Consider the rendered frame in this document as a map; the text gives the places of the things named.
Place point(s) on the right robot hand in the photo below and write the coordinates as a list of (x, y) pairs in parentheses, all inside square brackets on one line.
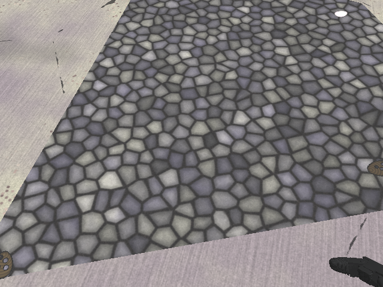
[(366, 269)]

